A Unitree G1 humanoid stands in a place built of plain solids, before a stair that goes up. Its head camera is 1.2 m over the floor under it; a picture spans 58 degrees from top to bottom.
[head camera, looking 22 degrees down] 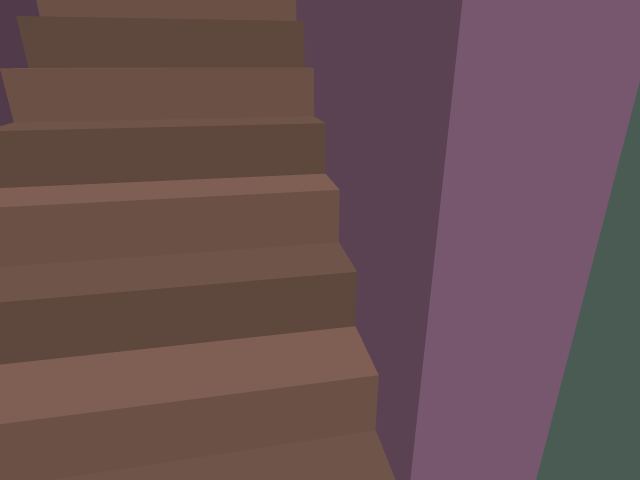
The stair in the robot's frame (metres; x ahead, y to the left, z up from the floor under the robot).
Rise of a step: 0.20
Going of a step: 0.25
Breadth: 1.22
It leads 11 degrees to the left of straight ahead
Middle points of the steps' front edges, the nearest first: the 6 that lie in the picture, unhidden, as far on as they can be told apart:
0.87 0.43 0.40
1.12 0.47 0.60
1.37 0.52 0.79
1.62 0.57 0.99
1.87 0.62 1.19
2.12 0.66 1.39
